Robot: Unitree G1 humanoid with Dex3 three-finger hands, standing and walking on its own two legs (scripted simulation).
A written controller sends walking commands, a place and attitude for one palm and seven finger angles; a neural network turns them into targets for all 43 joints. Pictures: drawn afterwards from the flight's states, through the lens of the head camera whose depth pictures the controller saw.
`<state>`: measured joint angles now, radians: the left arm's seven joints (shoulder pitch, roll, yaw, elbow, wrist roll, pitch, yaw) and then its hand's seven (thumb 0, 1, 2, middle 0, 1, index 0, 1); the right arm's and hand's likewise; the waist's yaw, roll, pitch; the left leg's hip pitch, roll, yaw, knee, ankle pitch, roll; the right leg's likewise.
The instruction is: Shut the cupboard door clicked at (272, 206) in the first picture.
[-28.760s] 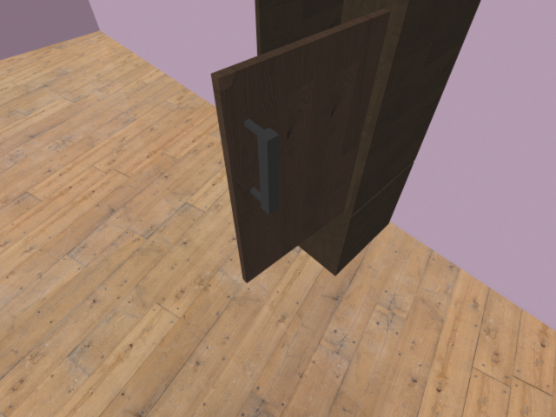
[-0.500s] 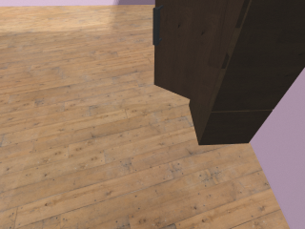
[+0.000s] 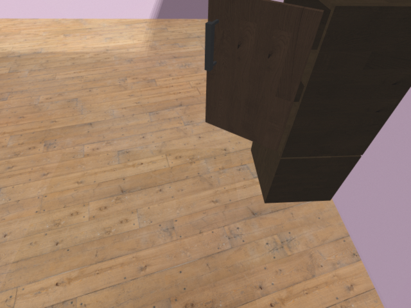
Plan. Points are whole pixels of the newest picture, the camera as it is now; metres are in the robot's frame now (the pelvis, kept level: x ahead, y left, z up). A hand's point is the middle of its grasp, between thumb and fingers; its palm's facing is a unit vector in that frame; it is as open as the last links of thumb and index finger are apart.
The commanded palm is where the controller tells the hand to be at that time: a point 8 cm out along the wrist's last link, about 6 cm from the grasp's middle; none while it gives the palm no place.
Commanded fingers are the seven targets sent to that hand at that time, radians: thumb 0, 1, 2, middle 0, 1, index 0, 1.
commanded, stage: let the arm hang, fingers relaxed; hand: left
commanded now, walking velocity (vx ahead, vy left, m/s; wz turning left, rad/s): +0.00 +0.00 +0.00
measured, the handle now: (212, 45) +1.00 +0.03 +0.07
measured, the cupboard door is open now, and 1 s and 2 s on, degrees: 55 55 55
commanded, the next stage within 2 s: look to check the result in 0.04 s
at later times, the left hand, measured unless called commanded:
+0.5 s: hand out of the picture -0.04 +0.16 -0.18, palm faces +0.04 -0.98 -0.17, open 7.4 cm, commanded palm none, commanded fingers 0.00 0.90 0.90 -0.20 -0.30 -0.20 -0.30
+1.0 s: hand out of the picture -0.03 +0.18 -0.19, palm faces +0.11 -0.97 -0.19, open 7.4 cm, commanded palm none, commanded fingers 0.00 0.90 0.90 -0.20 -0.30 -0.20 -0.30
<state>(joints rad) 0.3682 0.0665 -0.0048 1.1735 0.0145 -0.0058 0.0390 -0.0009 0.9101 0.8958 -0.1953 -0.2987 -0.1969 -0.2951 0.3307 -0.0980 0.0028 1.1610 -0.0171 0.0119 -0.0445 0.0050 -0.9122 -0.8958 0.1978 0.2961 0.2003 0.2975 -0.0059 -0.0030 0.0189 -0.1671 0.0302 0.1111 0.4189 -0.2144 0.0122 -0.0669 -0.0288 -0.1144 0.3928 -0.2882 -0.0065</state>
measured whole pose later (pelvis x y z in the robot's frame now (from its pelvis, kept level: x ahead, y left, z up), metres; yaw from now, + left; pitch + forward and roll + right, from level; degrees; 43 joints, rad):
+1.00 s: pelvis -0.01 +0.01 -0.01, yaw +4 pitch -1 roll +0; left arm 0.30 0.13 0.04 1.08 0.02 0.02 0.04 0.00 0.91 0.90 -0.20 -0.30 -0.20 -0.30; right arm 0.31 -0.13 -0.03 1.09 -0.02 0.05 -0.02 0.01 -0.91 -0.90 0.20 0.30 0.20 0.30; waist -0.02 0.01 0.06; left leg -0.29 0.00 0.05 0.56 -0.26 0.03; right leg -0.16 -0.07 -0.17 0.53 -0.35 0.01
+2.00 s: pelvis +0.15 +0.09 -0.04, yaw +45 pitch +1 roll +1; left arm 0.51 0.18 0.03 1.03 0.02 -0.01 0.00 0.00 0.91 0.90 -0.20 -0.30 -0.20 -0.30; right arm 0.03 -0.26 -0.04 0.84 -0.04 -0.01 0.04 0.01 -0.91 -0.90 0.20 0.30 0.20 0.30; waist 0.03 0.01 0.15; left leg -0.45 -0.05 0.15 0.69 -0.23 0.13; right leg -0.11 -0.16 -0.22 0.98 -0.53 0.05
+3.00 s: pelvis +0.36 +0.31 +0.00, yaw +35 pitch +0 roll -2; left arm 0.23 0.24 0.10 0.93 0.02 0.08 -0.02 0.00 0.91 0.90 -0.19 -0.30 -0.20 -0.29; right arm 0.18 -0.17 -0.02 0.89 -0.03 0.01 -0.03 0.01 -0.91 -0.90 0.20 0.30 0.20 0.30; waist 0.04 -0.03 0.07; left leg -0.22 0.07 0.10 0.51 -0.29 0.02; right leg -0.47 0.01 -0.02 1.01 -0.46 0.05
